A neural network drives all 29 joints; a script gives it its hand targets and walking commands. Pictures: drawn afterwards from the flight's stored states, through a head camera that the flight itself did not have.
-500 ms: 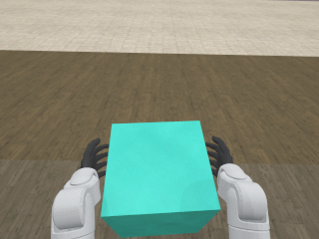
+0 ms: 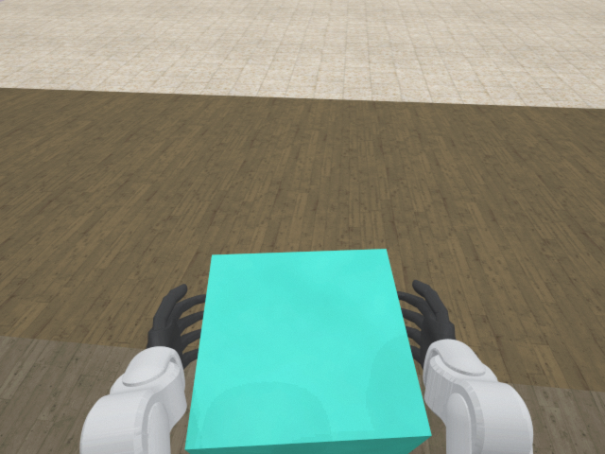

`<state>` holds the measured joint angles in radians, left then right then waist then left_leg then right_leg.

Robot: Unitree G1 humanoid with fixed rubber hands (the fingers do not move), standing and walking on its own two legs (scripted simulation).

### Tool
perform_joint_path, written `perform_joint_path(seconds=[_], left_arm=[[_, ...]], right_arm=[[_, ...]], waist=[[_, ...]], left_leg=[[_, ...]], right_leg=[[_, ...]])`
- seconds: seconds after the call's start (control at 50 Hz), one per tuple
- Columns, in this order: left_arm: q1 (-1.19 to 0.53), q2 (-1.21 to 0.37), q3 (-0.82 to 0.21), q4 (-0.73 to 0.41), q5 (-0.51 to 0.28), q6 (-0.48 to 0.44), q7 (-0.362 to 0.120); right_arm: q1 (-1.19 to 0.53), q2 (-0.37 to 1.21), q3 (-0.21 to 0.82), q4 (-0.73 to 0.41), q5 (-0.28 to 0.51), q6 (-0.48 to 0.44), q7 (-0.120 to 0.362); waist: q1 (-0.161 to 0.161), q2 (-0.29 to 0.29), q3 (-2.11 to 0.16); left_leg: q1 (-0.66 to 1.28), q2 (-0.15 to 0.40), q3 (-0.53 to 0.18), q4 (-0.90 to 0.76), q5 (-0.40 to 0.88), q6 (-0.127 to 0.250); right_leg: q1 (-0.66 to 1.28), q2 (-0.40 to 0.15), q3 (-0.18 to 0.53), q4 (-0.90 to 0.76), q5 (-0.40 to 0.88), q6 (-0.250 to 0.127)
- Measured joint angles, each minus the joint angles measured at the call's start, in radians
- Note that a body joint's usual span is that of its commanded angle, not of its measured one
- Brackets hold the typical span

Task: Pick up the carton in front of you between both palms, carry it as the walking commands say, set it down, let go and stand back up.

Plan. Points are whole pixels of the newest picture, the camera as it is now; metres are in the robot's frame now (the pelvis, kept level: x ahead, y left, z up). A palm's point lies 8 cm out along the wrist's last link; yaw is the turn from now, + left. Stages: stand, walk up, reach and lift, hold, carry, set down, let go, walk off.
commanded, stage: carry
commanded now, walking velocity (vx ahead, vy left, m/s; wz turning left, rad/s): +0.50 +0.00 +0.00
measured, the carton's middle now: (303, 372) +0.24 +0.01 +0.02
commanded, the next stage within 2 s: none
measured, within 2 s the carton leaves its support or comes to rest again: neither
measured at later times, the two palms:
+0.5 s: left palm (234, 172) +0.59 +0.15 +0.08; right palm (396, 183) +0.56 -0.14 +0.08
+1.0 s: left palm (284, 83) +1.02 +0.09 +0.07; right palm (394, 85) +1.03 -0.21 +0.06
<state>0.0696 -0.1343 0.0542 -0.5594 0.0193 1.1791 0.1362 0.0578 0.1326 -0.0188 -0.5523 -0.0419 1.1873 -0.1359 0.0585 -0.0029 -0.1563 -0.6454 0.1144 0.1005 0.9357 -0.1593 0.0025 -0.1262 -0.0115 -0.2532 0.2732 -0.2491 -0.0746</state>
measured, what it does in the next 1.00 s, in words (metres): walks ahead: left foot, then right foot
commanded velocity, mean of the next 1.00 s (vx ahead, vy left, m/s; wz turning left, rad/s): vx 0.50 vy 0.00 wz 0.00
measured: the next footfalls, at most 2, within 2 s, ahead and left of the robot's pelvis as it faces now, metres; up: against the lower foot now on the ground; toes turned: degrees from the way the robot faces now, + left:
left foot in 0.24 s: +0.37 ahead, +0.10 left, +0.00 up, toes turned +8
right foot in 0.76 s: +0.71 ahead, -0.11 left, -0.01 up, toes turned -11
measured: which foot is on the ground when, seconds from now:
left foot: up 0.00-0.22, down 0.24-0.78, up 0.80-1.00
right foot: down 0.00-0.26, up 0.28-0.74, down 0.76-1.00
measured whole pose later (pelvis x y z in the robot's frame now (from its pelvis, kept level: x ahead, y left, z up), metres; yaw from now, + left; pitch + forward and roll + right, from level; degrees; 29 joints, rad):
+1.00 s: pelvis +0.66 -0.06 -0.02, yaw -1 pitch +5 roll +1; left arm -0.56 -0.11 0.30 0.02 0.02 0.99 0.17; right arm -0.60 0.08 -0.28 0.03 -0.03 1.02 -0.17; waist 0.03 0.03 0.05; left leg -0.65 0.06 0.02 1.12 -0.31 0.07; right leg -0.36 0.00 -0.20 0.53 -0.14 -0.13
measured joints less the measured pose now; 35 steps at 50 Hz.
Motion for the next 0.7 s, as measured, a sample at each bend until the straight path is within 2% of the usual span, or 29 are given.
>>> perform_joint_path(seconds=[0.08,0.2,0.24,0.26,0.28,0.32,0.36,0.4,0.46,0.52,0.58,0.7], left_arm=[[-0.013,0.002,-0.007,-0.004,-0.002,-0.006,-0.006],[-0.001,0.000,-0.016,-0.014,0.008,0.004,-0.011],[0.009,0.000,-0.014,-0.012,0.016,0.005,-0.011],[0.004,0.001,-0.006,0.003,0.019,0.006,-0.012],[-0.005,0.002,0.002,0.024,0.020,0.007,-0.013],[-0.016,0.003,0.011,0.053,0.025,0.008,-0.014],[-0.018,0.003,0.007,0.072,0.031,0.000,-0.018],[-0.020,0.003,0.001,0.090,0.038,-0.015,-0.025],[-0.033,0.004,-0.003,0.108,0.047,-0.037,-0.028],[-0.058,0.006,0.006,0.133,0.050,-0.056,-0.026],[-0.105,0.008,0.029,0.167,0.043,-0.067,-0.016],[-0.274,0.019,0.108,0.270,0.012,-0.084,0.012]], right_arm=[[0.008,0.001,0.000,-0.033,-0.012,-0.002,0.001],[0.014,0.001,-0.002,-0.045,-0.009,0.016,-0.001],[0.007,0.001,-0.002,-0.026,-0.004,0.019,-0.001],[0.000,0.000,0.001,0.002,-0.005,0.012,-0.001],[-0.011,-0.001,0.001,0.029,-0.007,0.009,-0.001],[-0.023,-0.002,0.000,0.067,-0.008,0.003,-0.001],[-0.015,0.000,-0.004,0.078,-0.011,-0.007,-0.001],[-0.007,0.000,-0.007,0.081,-0.016,-0.019,0.001],[-0.017,-0.001,-0.016,0.097,-0.013,-0.042,0.002],[-0.055,-0.005,-0.026,0.135,-0.007,-0.059,0.002],[-0.118,-0.006,-0.043,0.184,-0.001,-0.069,0.001],[-0.310,-0.010,-0.104,0.311,0.025,-0.088,-0.025]], waist=[[-0.014,0.011,0.004],[-0.038,-0.001,0.026],[-0.045,-0.008,0.034],[-0.058,-0.026,0.036],[-0.070,-0.030,0.039],[-0.082,-0.024,0.053],[-0.086,-0.013,0.060],[-0.087,-0.003,0.057],[-0.088,0.006,0.048],[-0.085,0.002,0.036],[-0.083,-0.004,0.038],[-0.096,-0.003,0.061]], left_leg=[[-0.035,-0.009,0.037,-0.186,0.094,0.007],[0.062,-0.063,0.132,-0.402,0.136,0.053],[0.150,-0.090,0.163,-0.449,0.122,0.068],[0.150,-0.098,0.172,-0.401,0.093,0.089],[0.148,-0.098,0.174,-0.357,0.046,0.104],[0.183,-0.093,0.175,-0.357,-0.012,0.113],[0.244,-0.094,0.173,-0.417,-0.015,0.099],[0.307,-0.095,0.169,-0.479,-0.023,0.094],[0.392,-0.096,0.155,-0.546,-0.043,0.084],[0.473,-0.102,0.146,-0.598,-0.073,0.070],[0.551,-0.108,0.138,-0.624,-0.116,0.053],[0.693,-0.110,0.112,-0.604,-0.255,0.001]], right_leg=[[0.121,0.000,0.013,-0.068,-0.041,0.025],[0.294,-0.021,0.036,-0.060,-0.180,0.077],[0.286,-0.051,0.034,0.115,-0.269,0.088],[0.231,-0.084,0.041,0.283,-0.240,0.082],[0.145,-0.090,0.084,0.485,-0.231,0.077],[-0.044,-0.065,0.170,0.826,-0.197,0.060],[-0.196,-0.060,0.192,0.960,-0.133,0.041],[-0.312,-0.072,0.193,0.944,-0.075,0.034],[-0.434,-0.096,0.182,0.826,-0.004,0.045],[-0.518,-0.115,0.170,0.691,0.083,0.064],[-0.557,-0.122,0.153,0.551,0.166,0.068],[-0.501,-0.087,0.110,0.333,0.258,0.023]])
